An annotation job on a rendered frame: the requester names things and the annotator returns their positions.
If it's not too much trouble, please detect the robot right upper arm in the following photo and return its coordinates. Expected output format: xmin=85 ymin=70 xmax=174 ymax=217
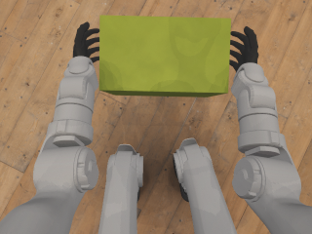
xmin=232 ymin=155 xmax=312 ymax=234

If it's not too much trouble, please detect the carton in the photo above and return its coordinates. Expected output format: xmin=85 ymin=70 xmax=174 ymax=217
xmin=98 ymin=15 xmax=231 ymax=98

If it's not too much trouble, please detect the robot left upper arm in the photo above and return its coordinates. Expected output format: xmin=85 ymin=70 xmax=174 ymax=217
xmin=0 ymin=145 xmax=99 ymax=234

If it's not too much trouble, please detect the right robot forearm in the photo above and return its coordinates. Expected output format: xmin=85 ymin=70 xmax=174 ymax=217
xmin=230 ymin=62 xmax=301 ymax=191

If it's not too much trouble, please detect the robot right shin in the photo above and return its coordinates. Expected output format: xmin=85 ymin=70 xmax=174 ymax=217
xmin=178 ymin=137 xmax=213 ymax=193

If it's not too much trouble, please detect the left robot forearm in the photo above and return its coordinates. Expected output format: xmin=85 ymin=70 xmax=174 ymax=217
xmin=33 ymin=56 xmax=99 ymax=188

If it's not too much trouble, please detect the left robot hand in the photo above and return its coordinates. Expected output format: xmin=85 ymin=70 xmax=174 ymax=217
xmin=72 ymin=22 xmax=99 ymax=63

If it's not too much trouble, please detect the robot right thigh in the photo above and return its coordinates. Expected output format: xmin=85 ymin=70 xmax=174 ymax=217
xmin=173 ymin=143 xmax=237 ymax=234

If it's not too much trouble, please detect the right robot hand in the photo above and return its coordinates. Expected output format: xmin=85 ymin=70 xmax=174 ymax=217
xmin=229 ymin=26 xmax=259 ymax=72

